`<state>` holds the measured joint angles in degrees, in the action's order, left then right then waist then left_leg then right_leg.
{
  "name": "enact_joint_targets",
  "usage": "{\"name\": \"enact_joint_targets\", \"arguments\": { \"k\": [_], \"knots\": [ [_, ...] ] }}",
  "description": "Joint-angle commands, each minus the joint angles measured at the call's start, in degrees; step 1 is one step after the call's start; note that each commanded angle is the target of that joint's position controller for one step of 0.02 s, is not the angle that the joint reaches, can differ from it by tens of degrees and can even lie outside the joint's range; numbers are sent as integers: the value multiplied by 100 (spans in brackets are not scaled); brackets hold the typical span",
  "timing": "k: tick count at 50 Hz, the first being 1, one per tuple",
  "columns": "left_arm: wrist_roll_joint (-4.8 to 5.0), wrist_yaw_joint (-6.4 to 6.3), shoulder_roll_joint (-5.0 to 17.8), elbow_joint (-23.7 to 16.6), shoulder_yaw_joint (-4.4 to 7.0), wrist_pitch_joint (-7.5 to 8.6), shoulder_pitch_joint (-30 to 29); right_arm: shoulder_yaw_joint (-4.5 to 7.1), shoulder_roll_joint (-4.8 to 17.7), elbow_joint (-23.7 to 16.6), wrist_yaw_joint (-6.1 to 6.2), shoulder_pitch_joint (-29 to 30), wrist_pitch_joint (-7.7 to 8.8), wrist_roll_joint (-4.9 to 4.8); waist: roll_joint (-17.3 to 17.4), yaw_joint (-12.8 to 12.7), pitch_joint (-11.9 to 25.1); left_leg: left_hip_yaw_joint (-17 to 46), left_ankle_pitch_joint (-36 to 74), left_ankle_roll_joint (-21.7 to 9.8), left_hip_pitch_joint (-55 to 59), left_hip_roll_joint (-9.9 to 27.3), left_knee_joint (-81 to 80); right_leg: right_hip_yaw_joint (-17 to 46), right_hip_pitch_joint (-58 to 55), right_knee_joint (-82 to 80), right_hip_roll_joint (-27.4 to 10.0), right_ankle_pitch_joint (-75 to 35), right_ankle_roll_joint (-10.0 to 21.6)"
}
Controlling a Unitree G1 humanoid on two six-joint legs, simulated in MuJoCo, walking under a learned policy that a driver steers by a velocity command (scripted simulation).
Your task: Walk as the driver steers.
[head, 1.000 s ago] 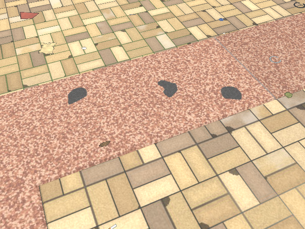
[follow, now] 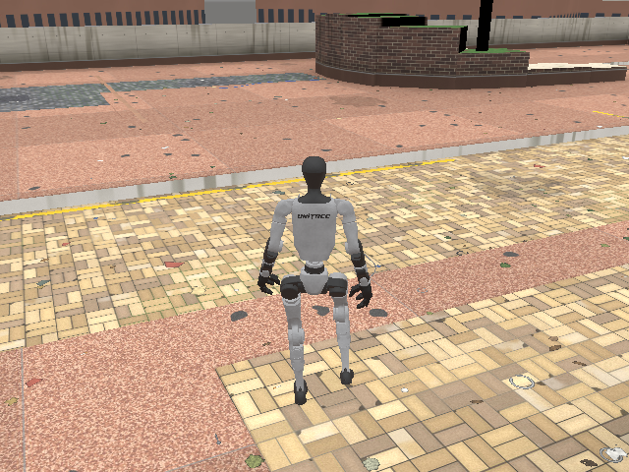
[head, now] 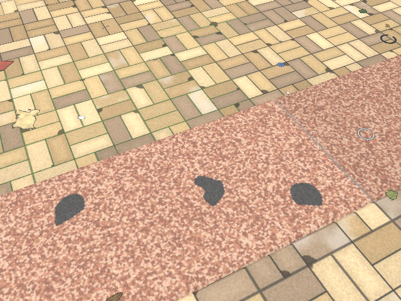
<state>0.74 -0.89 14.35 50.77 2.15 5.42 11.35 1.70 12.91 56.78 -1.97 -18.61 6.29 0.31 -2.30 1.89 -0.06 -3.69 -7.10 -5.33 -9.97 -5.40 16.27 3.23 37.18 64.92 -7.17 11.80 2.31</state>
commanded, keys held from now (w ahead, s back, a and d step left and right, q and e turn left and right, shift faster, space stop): w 0.24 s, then w+q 0.76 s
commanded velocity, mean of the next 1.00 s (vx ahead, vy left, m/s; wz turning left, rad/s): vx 0.50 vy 0.00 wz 0.32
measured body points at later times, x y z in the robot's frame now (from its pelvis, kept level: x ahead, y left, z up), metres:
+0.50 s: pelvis +0.27 -0.08 +0.00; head +0.29 -0.09 +0.45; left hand +0.32 +0.19 -0.12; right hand +0.36 -0.35 -0.14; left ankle +0.26 +0.09 -0.65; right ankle +0.29 -0.17 -0.74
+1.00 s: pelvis +0.52 +0.02 -0.01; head +0.55 +0.04 +0.43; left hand +0.52 +0.32 -0.14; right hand +0.74 -0.18 -0.13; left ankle +0.55 +0.10 -0.74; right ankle +0.48 -0.16 -0.64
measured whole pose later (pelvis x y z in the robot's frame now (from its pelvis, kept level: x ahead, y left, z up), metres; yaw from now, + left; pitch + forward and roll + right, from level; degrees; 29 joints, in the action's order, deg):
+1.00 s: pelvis +0.52 +0.02 -0.01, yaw +23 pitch +1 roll +0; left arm 1.2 -0.4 15.5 49.0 3.5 7.4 11.6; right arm 5.0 15.1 44.8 -2.2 -11.6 3.3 -0.9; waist -0.6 0.2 -2.9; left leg -1.4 -10.2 -6.4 -21.1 -5.6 29.8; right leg 1.5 23.9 72.2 -3.7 22.1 0.6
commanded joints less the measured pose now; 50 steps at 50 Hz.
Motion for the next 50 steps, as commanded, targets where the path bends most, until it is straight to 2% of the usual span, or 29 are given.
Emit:
{"name": "enact_joint_targets", "arguments": {
  "k": [1,5,10,12,13,14,15,16,17,18,19,20,22,23,26,29,32,35,38,41,42,43,44,45,46,47,48,49,50],
  "knots": [
    [-68,-37,239,-244,67,-32,188,123,761,-320,114,225,94,-10,435,-266,-305,1243,380,-986,-537,1627,-1159,18,172,-832,-245,-875,-157],
    [-21,28,163,-476,33,28,-718,150,918,-225,194,-224,21,-98,452,60,-307,950,469,-725,-66,1528,-1062,-194,4,-2434,9,-1736,-203],
    [57,199,234,-757,11,81,-1438,179,970,-30,205,-652,-94,-147,542,282,-467,1029,327,-645,817,1861,-663,-251,9,-3291,179,-1291,-103],
    [58,261,351,-800,45,133,-1341,214,1038,-16,220,-609,-153,-152,613,146,-405,1107,572,-558,1077,2005,-363,-290,-273,-3531,264,-840,58],
    [49,268,450,-759,97,162,-1089,221,1063,-29,221,-545,-184,-156,658,-32,-286,1144,1091,-497,1031,1985,-46,-369,-775,-3667,385,-669,137],
    [36,249,632,-578,212,185,-424,195,1019,-65,219,-431,-213,-141,629,-408,64,1009,1966,-383,897,1750,699,-493,-1692,-3832,572,-594,254],
    [4,201,1021,-278,375,211,740,106,808,-175,208,-334,-210,-68,414,-878,846,742,1959,-197,144,1384,2128,-100,-3360,-3679,196,-740,518],
    [-119,162,1657,-136,535,174,1618,-62,230,-331,188,-727,-119,-44,-807,-916,1746,185,-40,240,-2113,499,4450,2048,-5688,-3887,-1295,-242,1194],
    [-131,177,1361,-94,448,154,1782,-85,220,-247,173,-936,16,-167,-1390,-898,2265,995,-2469,247,-3025,222,5603,3787,-6035,-4661,-1836,283,1527],
    [-98,180,924,-164,316,172,1326,89,833,-303,172,-561,66,-325,-848,-822,1455,1296,-2158,155,-3459,548,6063,3056,-5329,-4733,-1671,386,1240],
    [-66,184,680,-278,232,175,794,125,901,-411,195,-192,58,-341,-530,-643,913,1140,-1609,117,-3410,861,5952,2119,-4502,-4857,-1449,95,1006],
    [-65,211,508,-309,178,182,361,149,805,-437,238,0,8,-281,-213,-467,522,1064,-1154,152,-3178,1060,5620,1497,-3773,-5123,-1185,-180,862],
    [-121,235,296,-242,131,217,64,203,588,-388,250,-155,-176,-234,-382,-173,169,1052,-645,181,-2625,1268,5198,579,-2982,-5491,-797,-672,666],
    [-144,228,305,-169,147,235,122,198,438,-363,237,-237,-246,-237,-351,-121,117,1012,-509,193,-2546,1261,5195,286,-2843,-5559,-724,-1050,681],
    [-194,149,483,-10,214,251,301,247,397,-550,242,43,-352,-217,-157,-84,-85,1121,34,250,-3004,1248,4901,-300,-2880,-5668,-722,-1770,747],
    [-200,45,559,67,233,204,412,270,378,-780,197,529,-340,-178,-103,-161,-236,1114,707,312,-3311,1186,4007,-681,-3082,-5752,-714,-1840,710],
    [-160,-35,688,109,260,156,547,231,293,-1006,89,1100,-324,-138,-36,-337,-400,752,1181,292,-3259,1162,3108,-1031,-3283,-5832,-737,-1762,635],
    [-108,-75,765,228,295,65,886,185,211,-1297,-25,1669,-316,-136,60,-546,-590,493,1067,197,-3516,1157,2586,-1231,-3889,-5688,-919,-1953,621],
    [-43,-81,856,268,339,-57,993,178,209,-1577,-140,1999,-318,-166,12,-569,-651,169,505,57,-3522,1059,2293,-1433,-4394,-5311,-1061,-2578,558],
    [11,-118,1110,153,409,-148,734,311,457,-1674,-195,1599,-351,-184,-317,-156,-169,-389,-310,-245,-2301,511,2237,-1699,-4412,-4225,-1027,-5230,395],
    [22,-128,1200,113,431,-189,627,427,673,-1579,-186,1023,-360,-208,-393,187,174,-487,-476,-397,-1507,270,2151,-1749,-4281,-3359,-961,-5842,328],
    [56,-125,1212,55,421,-202,489,621,1022,-1350,-121,108,-361,-208,-263,690,660,-398,-56,-622,-89,59,1625,-1830,-3720,-2090,-722,-5437,138],
    [-70,-111,980,-99,343,-135,566,808,1597,-1180,25,-615,-409,-184,594,844,1117,1169,58,-975,1611,1005,1416,-1794,-2104,-186,-351,-2666,-132],
    [-103,-2,207,-418,114,92,1008,821,2010,-1393,35,-268,-339,-163,1750,110,1788,4700,-566,-2201,3243,2420,554,-825,239,1861,976,2071,-427],
    [111,95,710,-578,204,368,286,671,1526,-1383,10,-530,-303,-86,1015,547,2006,4962,-646,-2031,3247,2464,-24,289,838,2099,778,1945,-239],
    [254,119,768,-719,222,447,-65,587,1181,-1359,13,-329,-245,-72,793,447,1260,3991,-300,-1734,2659,2276,48,227,1117,1807,514,1504,-77],
    [160,71,718,-666,222,447,-65,515,942,-1442,-9,138,-206,-135,163,103,732,3211,239,-1465,1671,1970,48,209,817,1196,228,1070,-51],
    [10,24,785,-608,288,379,-30,444,719,-1540,-3,512,-191,-146,130,-107,529,2684,624,-1282,934,1720,-7,179,389,690,47,843,-93],
    [-36,29,795,-608,322,282,106,404,648,-1631,22,673,-188,-106,217,-274,422,2467,814,-1239,438,1573,-148,199,26,448,-53,679,-145]
  ]
}}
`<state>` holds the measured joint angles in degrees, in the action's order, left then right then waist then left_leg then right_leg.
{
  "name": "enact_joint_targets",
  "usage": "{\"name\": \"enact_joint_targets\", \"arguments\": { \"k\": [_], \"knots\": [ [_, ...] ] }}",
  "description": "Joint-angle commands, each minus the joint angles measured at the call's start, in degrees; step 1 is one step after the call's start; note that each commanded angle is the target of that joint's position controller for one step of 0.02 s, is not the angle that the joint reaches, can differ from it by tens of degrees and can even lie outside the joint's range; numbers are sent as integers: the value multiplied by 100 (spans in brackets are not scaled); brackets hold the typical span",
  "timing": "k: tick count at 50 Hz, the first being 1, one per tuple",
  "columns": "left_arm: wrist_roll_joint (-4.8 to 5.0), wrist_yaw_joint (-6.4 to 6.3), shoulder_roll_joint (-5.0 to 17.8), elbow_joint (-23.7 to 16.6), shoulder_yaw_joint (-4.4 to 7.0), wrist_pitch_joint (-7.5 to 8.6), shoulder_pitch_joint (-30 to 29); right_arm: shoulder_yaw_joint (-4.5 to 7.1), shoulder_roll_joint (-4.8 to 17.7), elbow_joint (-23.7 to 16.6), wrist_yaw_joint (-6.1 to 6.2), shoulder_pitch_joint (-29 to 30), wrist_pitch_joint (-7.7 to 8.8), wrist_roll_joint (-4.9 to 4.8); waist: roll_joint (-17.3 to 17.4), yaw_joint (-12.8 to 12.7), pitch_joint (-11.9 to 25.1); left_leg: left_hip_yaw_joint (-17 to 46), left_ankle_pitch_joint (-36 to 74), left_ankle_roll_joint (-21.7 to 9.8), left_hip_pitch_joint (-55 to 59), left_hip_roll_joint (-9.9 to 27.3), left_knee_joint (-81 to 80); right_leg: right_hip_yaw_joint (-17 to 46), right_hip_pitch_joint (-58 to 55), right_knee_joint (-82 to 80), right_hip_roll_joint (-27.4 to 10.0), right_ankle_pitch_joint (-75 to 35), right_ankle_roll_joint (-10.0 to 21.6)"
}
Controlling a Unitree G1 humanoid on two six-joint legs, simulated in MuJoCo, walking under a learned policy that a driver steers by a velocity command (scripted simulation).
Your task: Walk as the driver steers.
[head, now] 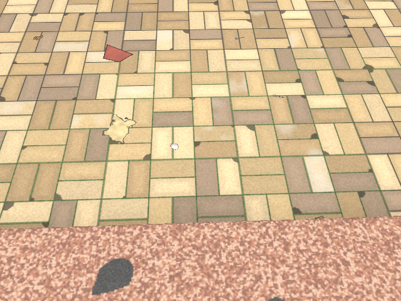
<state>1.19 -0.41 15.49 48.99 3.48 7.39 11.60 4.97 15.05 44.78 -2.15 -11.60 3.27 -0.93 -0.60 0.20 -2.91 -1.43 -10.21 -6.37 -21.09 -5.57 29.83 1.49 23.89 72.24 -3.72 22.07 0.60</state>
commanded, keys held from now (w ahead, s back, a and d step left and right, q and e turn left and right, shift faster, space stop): w+q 0.56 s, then w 0.34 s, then w+e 0.10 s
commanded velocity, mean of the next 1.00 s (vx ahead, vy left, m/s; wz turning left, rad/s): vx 0.50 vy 0.00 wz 0.44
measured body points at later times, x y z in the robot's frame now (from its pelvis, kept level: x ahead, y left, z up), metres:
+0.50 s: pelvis +0.28 -0.03 +0.00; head +0.30 -0.03 +0.45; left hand +0.35 +0.26 -0.09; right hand +0.43 -0.27 -0.11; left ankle +0.16 +0.07 -0.63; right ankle +0.35 -0.12 -0.73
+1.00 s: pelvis +0.48 +0.12 +0.00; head +0.50 +0.14 +0.45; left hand +0.40 +0.39 -0.13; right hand +0.73 -0.04 -0.09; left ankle +0.49 +0.22 -0.73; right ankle +0.46 -0.07 -0.64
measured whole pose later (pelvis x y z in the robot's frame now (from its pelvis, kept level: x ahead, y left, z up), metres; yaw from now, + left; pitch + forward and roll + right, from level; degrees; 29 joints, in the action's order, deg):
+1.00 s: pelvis +0.48 +0.12 +0.00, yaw +25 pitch +2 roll -1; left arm 1.6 0.5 17.3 50.7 3.6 4.2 16.6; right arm 3.2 13.9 38.5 -2.0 -10.8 3.7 -0.2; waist -1.4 -1.6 -2.0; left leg -3.1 -9.9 -2.9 -21.1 -0.7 29.1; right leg 1.1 23.5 65.7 -3.9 23.1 1.3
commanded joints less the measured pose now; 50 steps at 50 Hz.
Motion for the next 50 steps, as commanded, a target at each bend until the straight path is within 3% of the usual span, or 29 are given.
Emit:
{"name": "enact_joint_targets", "arguments": {
  "k": [1,4,6,9,12,15,17,18,19,20,21,22,23,24,26,31,35,39,41,42,43,44,45,46,47,48,49,50],
  "knots": [
    [-123,-19,643,-474,202,6,115,91,501,-453,65,-19,122,16,75,-174,653,2178,1307,-1152,1261,1518,-1605,329,1196,-524,-400,-443,-64],
    [-209,-68,452,-698,163,-122,-272,161,779,-439,192,-311,139,34,159,-131,467,1763,1982,-1147,808,1336,-1683,135,1244,-1420,-280,-1025,-324],
    [-209,-74,352,-866,116,-127,-772,169,804,-409,270,-544,95,1,289,42,368,1580,1921,-968,726,1138,-1605,87,1265,-2328,-114,-1728,-383],
    [-162,-1,235,-1047,55,-87,-1311,167,787,-398,309,-775,33,-32,542,275,348,1553,1382,-708,670,962,-1430,45,899,-3542,195,-2623,-334],
    [-91,77,345,-1249,76,-32,-1646,168,793,-343,316,-1013,2,-70,627,408,328,1972,1039,-647,947,1133,-1152,131,731,-4044,346,-2633,-263],
    [-65,169,557,-1326,157,61,-1550,173,792,-364,371,-1059,-75,-78,750,288,363,2555,825,-590,1412,1330,-674,249,494,-4421,418,-1996,-79],
    [-91,158,712,-1168,258,123,-815,150,730,-490,384,-811,-107,-71,857,-140,626,2579,1289,-405,1368,1100,-82,111,-559,-4786,474,-1927,165],
    [-197,127,941,-1071,340,146,-36,50,464,-614,352,-676,-85,-37,607,-512,1261,2242,1172,-195,854,801,1106,607,-1939,-4609,-150,-2007,492],
    [-299,79,1371,-972,459,112,890,-54,95,-718,355,-1265,-61,-48,-608,-521,2209,1471,-458,241,-815,45,3171,2512,-4082,-4646,-1474,-1576,1243],
    [-148,138,1250,-846,432,41,1021,-88,294,-773,340,-1718,-22,-156,-1976,-351,2444,1286,-2475,362,-2161,58,4319,4557,-4585,-5290,-2235,-44,1733],
    [-61,115,704,-974,301,-19,700,48,817,-666,326,-1374,-41,-186,-1145,-450,1538,1342,-2049,432,-2660,436,4875,4017,-3898,-5470,-2028,799,1493],
    [-77,86,502,-1017,233,-95,436,80,914,-759,315,-822,-86,-123,-561,-482,899,1081,-1533,459,-2648,638,4951,3064,-3079,-5521,-1762,575,1224],
    [-122,90,430,-994,188,-141,190,87,818,-830,298,-595,-114,-60,-295,-328,450,1004,-1175,469,-2448,788,4672,2405,-2268,-5708,-1456,38,1105],
    [-167,93,350,-964,155,-142,31,110,736,-848,283,-568,-140,-43,-380,-162,259,998,-965,462,-2226,973,4371,1903,-1785,-5851,-1227,-375,1015],
    [-179,113,330,-890,164,-98,-40,75,485,-818,250,-742,-207,-104,-570,-18,201,830,-790,478,-1825,1111,4053,1190,-1311,-6119,-1014,-943,1000],
    [-184,129,662,-555,285,-19,282,-15,272,-942,251,-287,-217,-27,-250,-96,215,922,183,535,-2078,1178,2745,385,-1628,-6285,-1091,-2201,1162],
    [-42,120,833,-368,295,-129,407,-119,175,-1049,94,422,-82,-7,-243,-325,51,364,1011,500,-1593,1106,1246,-230,-1628,-6235,-924,-2355,1030],
    [60,103,1070,-70,327,-263,902,-122,264,-1324,-20,1037,-1,-34,-303,-524,-160,105,605,377,-1454,953,460,-121,-2160,-6064,-1223,-2393,1022],
    [87,83,1197,38,338,-353,847,-46,426,-1332,-31,813,29,-27,-447,-256,1,-62,218,187,-961,770,101,-164,-2474,-5605,-1307,-3295,888],
    [91,71,1168,73,307,-396,754,47,545,-1201,-18,334,33,-13,-455,85,332,-251,423,56,-143,575,-162,-402,-2436,-5004,-1142,-4174,743],
    [46,48,997,94,233,-399,767,214,863,-936,31,-543,25,25,-341,463,898,-143,662,-141,1248,579,-51,-702,-1945,-3962,-864,-4331,535],
    [-102,38,666,-104,92,-346,756,365,1387,-823,118,-1473,6,83,427,784,1729,1473,559,-680,3025,1763,7,-941,-479,-1989,-418,-2709,232],
    [-136,81,202,-233,-79,-213,1146,369,1674,-792,76,-1534,29,18,1699,446,2321,3962,-615,-1443,4061,2704,-873,-355,1236,-362,469,1030,41],
    [62,127,767,-196,69,-135,843,213,1117,-786,45,-1467,52,5,1104,611,2043,3851,-839,-1224,3864,2702,-1118,285,1872,226,193,1050,114],
    [164,132,935,-289,126,-113,501,142,956,-830,54,-1070,68,53,858,522,1316,2887,-25,-982,3094,2561,-1146,268,1960,156,-11,565,182],
    [94,88,857,-249,124,-141,426,97,808,-842,46,-703,84,85,522,318,1034,2253,742,-823,2438,2329,-1182,250,1717,-99,-207,165,153],
    [31,54,840,-183,169,-215,475,44,596,-817,24,-452,100,82,468,136,789,1730,1175,-748,1891,2137,-1322,304,1460,-394,-345,-104,123],
    [36,48,734,-133,171,-320,658,23,487,-794,19,-294,145,107,583,-35,759,1426,1160,-688,1532,2054,-1500,400,1118,-581,-444,-334,100]
  ]
}}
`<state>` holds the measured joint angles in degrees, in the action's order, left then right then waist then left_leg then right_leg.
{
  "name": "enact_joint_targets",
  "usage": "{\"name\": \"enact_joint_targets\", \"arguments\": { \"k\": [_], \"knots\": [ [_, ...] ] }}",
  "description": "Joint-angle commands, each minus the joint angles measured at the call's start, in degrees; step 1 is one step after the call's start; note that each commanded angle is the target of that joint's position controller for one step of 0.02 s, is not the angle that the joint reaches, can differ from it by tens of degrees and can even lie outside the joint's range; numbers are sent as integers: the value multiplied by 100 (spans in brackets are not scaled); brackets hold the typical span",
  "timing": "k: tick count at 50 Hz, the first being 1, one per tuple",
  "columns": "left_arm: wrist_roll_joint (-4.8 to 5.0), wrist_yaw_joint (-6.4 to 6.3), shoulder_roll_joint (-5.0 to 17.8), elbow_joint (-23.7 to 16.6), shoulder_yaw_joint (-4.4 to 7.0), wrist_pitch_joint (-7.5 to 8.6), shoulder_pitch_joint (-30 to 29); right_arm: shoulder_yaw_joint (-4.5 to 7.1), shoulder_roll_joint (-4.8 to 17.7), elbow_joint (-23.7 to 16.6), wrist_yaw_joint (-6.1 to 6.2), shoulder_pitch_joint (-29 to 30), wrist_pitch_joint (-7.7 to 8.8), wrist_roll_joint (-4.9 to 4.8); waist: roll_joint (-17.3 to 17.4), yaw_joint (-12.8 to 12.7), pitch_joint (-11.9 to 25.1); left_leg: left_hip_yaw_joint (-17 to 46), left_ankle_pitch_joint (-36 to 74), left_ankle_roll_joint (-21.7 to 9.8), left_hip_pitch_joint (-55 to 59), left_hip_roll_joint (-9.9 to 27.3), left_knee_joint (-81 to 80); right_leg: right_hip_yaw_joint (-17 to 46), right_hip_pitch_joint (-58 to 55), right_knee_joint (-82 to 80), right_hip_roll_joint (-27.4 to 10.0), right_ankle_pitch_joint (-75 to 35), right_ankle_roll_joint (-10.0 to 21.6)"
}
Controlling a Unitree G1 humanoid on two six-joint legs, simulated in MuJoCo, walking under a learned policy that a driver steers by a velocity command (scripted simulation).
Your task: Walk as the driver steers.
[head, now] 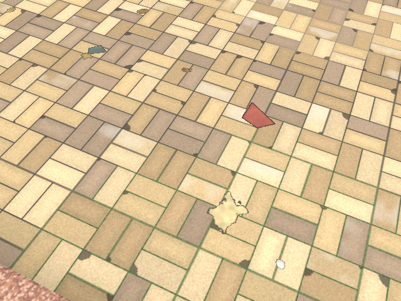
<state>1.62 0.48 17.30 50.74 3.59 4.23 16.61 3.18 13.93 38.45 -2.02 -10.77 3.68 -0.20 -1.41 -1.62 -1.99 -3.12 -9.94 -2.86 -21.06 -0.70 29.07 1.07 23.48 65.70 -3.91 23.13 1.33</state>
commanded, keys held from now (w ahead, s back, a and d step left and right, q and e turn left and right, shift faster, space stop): w+e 1.00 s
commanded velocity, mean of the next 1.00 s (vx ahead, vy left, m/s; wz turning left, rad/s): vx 0.50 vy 0.00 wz -0.48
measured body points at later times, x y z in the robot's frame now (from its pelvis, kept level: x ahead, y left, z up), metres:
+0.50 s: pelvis +0.25 -0.08 -0.08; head +0.28 -0.10 +0.37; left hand +0.51 +0.10 -0.18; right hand +0.17 -0.35 -0.21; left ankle +0.06 +0.09 -0.73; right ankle +0.39 -0.26 -0.79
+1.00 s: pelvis +0.57 -0.20 -0.18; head +0.58 -0.19 +0.27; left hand +0.77 +0.01 -0.31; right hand +0.61 -0.52 -0.23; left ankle +0.72 -0.16 -0.90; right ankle +0.38 -0.25 -0.87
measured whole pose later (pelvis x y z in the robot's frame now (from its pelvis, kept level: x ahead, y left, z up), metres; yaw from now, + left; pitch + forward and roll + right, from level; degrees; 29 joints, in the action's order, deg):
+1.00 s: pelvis +0.57 -0.20 -0.18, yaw -35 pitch +2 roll +0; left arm 1.4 -1.0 16.2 47.3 4.5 2.0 18.3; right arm 3.0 14.3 38.1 -0.3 -4.5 6.9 0.4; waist -1.4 -2.2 1.9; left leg 0.7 -10.5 -0.3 -29.5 0.1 36.1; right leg 11.5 12.1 46.6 4.8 30.0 2.4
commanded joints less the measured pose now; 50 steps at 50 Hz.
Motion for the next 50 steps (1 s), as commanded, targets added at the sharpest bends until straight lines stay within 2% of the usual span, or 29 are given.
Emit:
{"name": "enact_joint_targets", "arguments": {
  "k": [1,3,7,10,12,13,16,22,24,26,27,28,29,30,31,32,33,34,35,36,37,39,40,43,46,47,48,49,50],
  "knots": [
    [19,-57,443,-277,146,-96,248,204,549,-117,8,-301,155,46,665,77,617,1444,1018,-1057,1315,1546,-1619,456,982,-93,-427,-561,-11],
    [-17,-91,346,-392,146,-212,9,256,658,33,80,-300,213,98,534,65,365,1088,1173,-1058,1123,1542,-1899,552,1136,-447,-363,-889,-69],
    [-127,-7,225,-353,147,-241,43,380,861,345,166,-615,292,208,305,89,535,491,1913,-1107,1421,1684,-1598,618,1371,-448,-293,-2255,-164],
    [47,28,516,-608,305,-214,-595,344,702,490,244,-787,322,89,453,202,6,480,901,-811,1913,1734,-1527,1059,2378,-899,-217,-2691,-48],
    [-3,83,417,-728,311,-179,-815,362,710,633,323,-1067,326,29,528,317,-198,516,745,-739,2381,1902,-1357,1177,2943,-1166,-140,-2741,33],
    [-27,124,361,-804,320,-186,-867,364,769,608,373,-938,309,47,449,242,-378,114,622,-633,1954,1680,-1366,1020,2666,-1689,-66,-3202,34],
    [-117,280,114,-1023,249,-239,-1310,361,690,683,528,-1041,263,22,514,450,-399,-340,55,-546,1618,1709,-767,639,2251,-2228,-128,-4243,-20],
    [-8,576,-147,-1366,66,-280,-2188,398,817,712,574,-1491,85,-26,287,1039,-679,-503,-457,-173,1907,2047,522,133,2181,-3426,-134,-4411,78],
    [8,613,-154,-1252,48,-288,-2083,369,838,744,588,-1451,11,-38,224,1035,-692,-655,-157,48,1834,2133,1033,-71,1750,-3712,-142,-4360,107],
    [-32,521,6,-858,147,-295,-1327,339,871,828,543,-1503,-63,-93,279,724,-270,-889,952,174,1659,2016,2153,-310,438,-3905,66,-4545,206],
    [-65,420,270,-541,294,-271,-417,324,960,864,473,-1445,-68,-137,348,235,200,-952,1814,209,1390,1918,3291,-609,-781,-3906,349,-4424,318],
    [-93,287,703,-182,489,-289,638,321,1052,928,388,-1148,-10,-210,302,-521,724,-1008,1760,425,565,1644,4849,-691,-2602,-4251,386,-5012,603],
    [-224,193,1323,80,576,-279,1148,257,622,950,386,-1276,83,-177,-1026,-756,726,-897,-3149,848,-1428,649,7742,119,-4288,-3850,-168,-6480,1110],
    [-295,211,1723,15,505,-151,1247,48,367,657,260,-2096,264,-72,-1963,-221,2386,359,-4287,962,-3218,592,9404,1517,-6598,-1789,-1101,-8320,2016],
    [-77,220,1448,-96,497,-208,1646,64,798,332,215,-1515,399,-195,-1237,-762,3465,887,-3928,966,-3502,605,9030,2288,-6868,-2460,-1379,-6550,2515],
    [-20,141,1374,48,473,-256,1801,57,791,32,248,-884,495,-327,-735,-710,3218,902,-3348,853,-3938,579,8343,3212,-6257,-3706,-1555,-3558,2460],
    [37,52,1192,0,412,-281,1116,13,630,-39,383,-402,452,-349,-57,-346,2408,651,-2683,828,-4185,739,7988,3721,-5141,-4335,-1564,-1840,2247],
    [-98,56,921,-433,285,-210,341,5,771,57,449,-502,410,-295,465,-96,1868,828,-2054,672,-3944,855,7633,4091,-3966,-4546,-1843,-1402,2267],
    [-163,74,926,-552,274,-109,-98,6,745,120,479,-664,340,-146,525,172,1541,969,-2186,630,-3586,952,7606,4365,-2934,-4459,-1955,-1577,2347],
    [-134,120,645,-670,172,22,-525,91,912,203,466,-701,313,-107,635,408,956,1273,-1353,466,-3214,1126,6160,3694,-1786,-4507,-1704,-1857,2083],
    [-87,50,590,-721,135,34,-919,92,805,92,458,-349,244,3,371,586,152,1102,-1047,611,-2564,1201,4765,2765,-355,-4824,-1203,-2262,1803],
    [-152,-138,663,-833,160,7,-1010,45,615,-59,415,109,305,241,17,442,1,694,112,802,-1060,898,2575,1473,827,-4939,-243,-3044,1511],
    [-159,-196,704,-819,187,-15,-920,17,447,-65,347,93,344,232,-317,423,235,483,1032,830,-239,634,1846,1044,1026,-4912,99,-3087,1378],
    [4,-206,681,-617,242,-50,-285,54,529,-176,257,445,290,-45,-442,153,408,546,1536,816,14,283,772,1391,63,-4777,-171,-2511,1250],
    [44,-199,530,-563,243,-162,21,176,737,-232,216,408,282,-37,-326,225,299,618,904,492,67,226,284,1957,-657,-4143,-320,-1454,936],
    [6,-188,428,-590,218,-194,42,240,796,-137,207,69,303,-8,-390,401,383,531,619,343,493,160,221,1974,-674,-3789,-172,-1447,820],
    [-42,-156,186,-650,134,-198,21,321,955,-40,208,-553,349,57,-213,708,706,819,400,107,1390,456,173,1692,-381,-2744,202,-1456,610],
    [-149,-127,-295,-732,2,-160,629,419,1368,35,199,-1275,351,110,1130,651,1486,2345,-77,-426,3000,1631,30,1067,673,-795,845,79,296],
    [70,-92,-167,-891,-12,-110,888,486,1588,233,141,-1708,302,121,2632,543,1808,5253,-2377,-1135,3598,2636,-1206,797,2167,745,985,1197,176]
  ]
}}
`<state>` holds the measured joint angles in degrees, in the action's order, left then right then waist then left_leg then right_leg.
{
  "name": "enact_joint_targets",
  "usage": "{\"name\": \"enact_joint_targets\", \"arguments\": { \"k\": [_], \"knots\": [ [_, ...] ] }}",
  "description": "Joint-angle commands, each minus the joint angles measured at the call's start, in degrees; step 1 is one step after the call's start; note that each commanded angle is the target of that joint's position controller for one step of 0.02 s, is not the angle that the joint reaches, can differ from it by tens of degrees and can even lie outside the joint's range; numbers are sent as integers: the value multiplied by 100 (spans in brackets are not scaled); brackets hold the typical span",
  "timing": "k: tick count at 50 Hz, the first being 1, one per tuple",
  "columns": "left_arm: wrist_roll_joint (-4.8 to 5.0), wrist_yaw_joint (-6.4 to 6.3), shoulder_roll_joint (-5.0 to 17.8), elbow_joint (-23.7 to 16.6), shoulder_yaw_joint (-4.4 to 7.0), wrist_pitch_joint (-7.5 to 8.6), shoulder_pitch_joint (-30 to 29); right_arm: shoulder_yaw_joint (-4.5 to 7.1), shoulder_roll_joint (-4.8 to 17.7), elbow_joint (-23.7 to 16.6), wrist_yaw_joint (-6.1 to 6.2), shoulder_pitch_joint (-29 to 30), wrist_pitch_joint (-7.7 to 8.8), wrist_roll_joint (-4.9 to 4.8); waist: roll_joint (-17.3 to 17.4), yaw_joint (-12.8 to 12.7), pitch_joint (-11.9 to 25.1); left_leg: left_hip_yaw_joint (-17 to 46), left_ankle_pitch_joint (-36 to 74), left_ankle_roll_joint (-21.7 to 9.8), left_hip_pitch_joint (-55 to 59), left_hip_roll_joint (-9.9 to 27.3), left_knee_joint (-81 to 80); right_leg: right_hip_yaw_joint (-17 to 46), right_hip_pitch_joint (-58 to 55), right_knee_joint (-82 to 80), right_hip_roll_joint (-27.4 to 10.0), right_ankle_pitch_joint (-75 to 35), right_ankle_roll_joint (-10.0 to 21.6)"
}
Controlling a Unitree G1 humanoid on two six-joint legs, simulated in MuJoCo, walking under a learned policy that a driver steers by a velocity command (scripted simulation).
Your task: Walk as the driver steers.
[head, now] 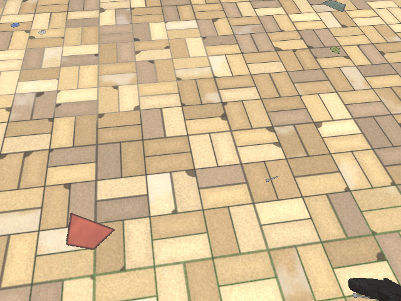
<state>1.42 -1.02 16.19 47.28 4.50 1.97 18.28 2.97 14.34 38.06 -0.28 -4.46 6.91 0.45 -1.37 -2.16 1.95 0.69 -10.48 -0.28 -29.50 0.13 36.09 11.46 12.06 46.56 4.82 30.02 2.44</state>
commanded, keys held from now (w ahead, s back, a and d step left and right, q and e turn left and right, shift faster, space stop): w+e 0.02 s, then w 0.76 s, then w+q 0.22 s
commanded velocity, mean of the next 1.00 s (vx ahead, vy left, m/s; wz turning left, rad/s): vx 0.50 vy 0.00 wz -0.10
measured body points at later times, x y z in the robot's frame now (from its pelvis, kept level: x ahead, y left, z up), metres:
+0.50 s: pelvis +0.25 -0.05 +0.01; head +0.28 -0.06 +0.46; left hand +0.49 +0.16 -0.07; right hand +0.22 -0.33 -0.12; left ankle +0.11 +0.12 -0.68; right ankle +0.32 -0.16 -0.72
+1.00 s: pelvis +0.53 -0.05 +0.00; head +0.57 -0.05 +0.45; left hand +0.53 +0.23 -0.13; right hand +0.75 -0.29 -0.08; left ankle +0.66 +0.03 -0.72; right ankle +0.33 -0.16 -0.70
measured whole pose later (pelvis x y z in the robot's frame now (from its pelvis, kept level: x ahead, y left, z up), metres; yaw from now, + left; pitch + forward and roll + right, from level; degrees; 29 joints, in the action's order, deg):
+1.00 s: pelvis +0.53 -0.05 +0.00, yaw -2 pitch +3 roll -1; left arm 0.0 -1.0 15.9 53.1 3.8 2.5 21.9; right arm 2.3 14.5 42.4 -3.3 -1.4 4.4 -0.8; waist 0.7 -3.3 -1.2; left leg -2.3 -3.8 -4.7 -30.0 -1.0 31.3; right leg -5.9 -3.2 26.4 -0.7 27.8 -0.1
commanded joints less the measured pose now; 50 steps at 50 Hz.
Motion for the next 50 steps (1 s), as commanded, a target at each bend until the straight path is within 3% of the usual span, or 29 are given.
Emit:
{"name": "enact_joint_targets", "arguments": {
  "k": [1,2,3,5,6,10,14,18,20,21,22,23,24,25,26,28,29,32,35,37,41,44,46,47,48,49,50],
  "knots": [
    [144,50,547,-482,47,109,321,386,1062,117,-32,-1956,-4,-17,1539,711,625,4725,-3397,-1229,3887,2386,-2211,-41,3760,3193,-228,86,66],
    [85,44,643,-611,86,65,-284,321,867,138,-12,-1626,-37,-11,1001,718,59,3787,-2934,-1021,3185,2136,-2187,-220,3802,3168,-433,-465,84],
    [2,42,579,-672,86,29,-529,269,727,133,-16,-1290,-59,28,642,580,-253,2910,-1962,-985,2509,1845,-2175,-312,3551,2860,-631,-832,70],
    [-22,73,444,-666,114,-5,-431,213,547,179,-10,-902,-60,42,836,272,-268,1896,-901,-871,1809,1430,-2329,-309,2859,2114,-879,-1149,28],
    [-22,87,345,-636,90,-24,-376,217,533,233,-11,-896,-40,21,885,238,-178,1606,-539,-911,1716,1359,-2441,-415,2655,1925,-857,-1270,-4],
    [-120,117,121,-788,-14,13,-874,311,814,487,47,-1167,-16,-61,539,275,-52,997,476,-1127,2053,1479,-2678,-594,2766,632,-959,-2020,-116],
    [-90,203,48,-900,-95,122,-1510,347,965,699,81,-1408,-103,-162,613,492,-208,373,632,-1007,2107,1296,-2707,-986,2333,-692,-885,-2806,-213],
    [-35,287,124,-1038,-106,181,-1959,364,1062,962,51,-1728,-193,-214,708,642,-414,343,595,-949,2428,1469,-2521,-1188,2080,-1354,-761,-2587,-111],
    [-31,317,238,-1034,-68,217,-1855,385,1155,1048,48,-1673,-252,-249,797,472,-393,345,978,-867,2577,1577,-2218,-1318,1711,-1641,-655,-2285,81],
    [-56,308,340,-916,2,227,-1463,371,1167,1068,50,-1578,-275,-265,806,204,-203,192,1783,-768,2534,1484,-1782,-1461,1057,-1865,-503,-2343,206],
    [-81,269,581,-643,141,223,-682,320,1057,1098,57,-1577,-283,-255,685,-143,237,-103,2615,-609,2319,1211,-841,-1508,-60,-1955,-381,-2359,365],
    [-124,207,1023,-419,299,213,394,200,797,979,70,-1507,-270,-140,106,-594,997,-437,1820,-325,1319,906,877,-436,-1682,-1887,-1270,-2355,716],
    [-156,192,1612,-344,386,195,687,-6,148,782,51,-1951,-140,-65,-1433,-300,1462,-379,-1619,33,-935,-98,2928,2309,-3266,-2573,-2605,-1537,1627],
    [-90,205,1151,-335,266,218,784,104,662,846,26,-1765,-15,-183,-1103,-482,1592,425,-2181,-4,-1613,31,3767,2994,-3227,-2982,-2715,-862,1766],
    [-77,208,838,-389,158,249,364,180,947,713,-2,-1344,50,-292,-883,-408,886,417,-1730,-122,-1990,336,3878,2160,-2702,-2989,-2487,-1099,1529],
    [-132,230,475,-482,43,260,-287,181,855,683,36,-938,42,-151,-351,-117,233,304,-826,-146,-1571,721,3243,1046,-1422,-3252,-2014,-1985,1252],
    [-186,239,327,-503,-5,280,-456,199,814,695,33,-966,-13,-122,-400,62,114,343,-574,-136,-1229,827,3001,730,-1007,-3407,-1850,-2448,1175],
    [-137,222,434,-377,30,363,-420,151,557,682,27,-959,-182,-106,-238,279,-40,280,-231,-9,-1024,852,2442,198,-554,-3709,-1791,-3335,1237],
    [-101,152,599,-207,70,368,-215,84,404,501,20,-412,-228,-44,-121,190,-208,204,644,99,-1156,791,1380,-284,-509,-3812,-1673,-3748,1142],
    [-87,121,637,-105,64,349,-52,38,332,410,-34,-12,-213,-74,-168,60,-299,95,1308,76,-940,667,632,-584,-433,-3856,-1517,-3684,995],
    [-61,94,754,151,69,321,369,-12,347,225,-148,678,-181,-157,-185,-199,-512,-63,1839,-41,-775,459,-254,-801,-818,-3897,-1616,-3263,877],
    [-78,73,780,330,90,250,526,-20,413,42,-271,966,-186,-195,-155,-224,-597,0,1406,-266,-1017,399,-499,-956,-1577,-3654,-1914,-3556,762],
    [-93,40,868,339,125,196,401,12,516,1,-334,866,-190,-179,-236,-91,-486,-113,877,-435,-759,237,-538,-1148,-1883,-3269,-1989,-4554,619],
    [-101,14,926,311,140,163,317,64,625,40,-338,618,-201,-157,-339,56,-268,-282,609,-528,-318,51,-508,-1260,-1973,-2873,-1958,-5581,534],
    [-115,-16,963,279,145,107,226,158,770,178,-330,50,-213,-133,-378,373,95,-486,547,-651,478,-185,-576,-1460,-1930,-2099,-1833,-6530,416],
    [-151,-65,906,207,113,66,219,310,1037,418,-290,-812,-232,-133,-236,741,583,-418,766,-822,1794,-280,-632,-1705,-1388,-930,-1599,-6632,222],
    [-246,-71,598,-5,-2,131,546,467,1568,513,-220,-1629,-259,-88,594,807,1328,1522,862,-1492,4055,907,-473,-1867,673,1135,-1125,-4812,-102]
  ]
}}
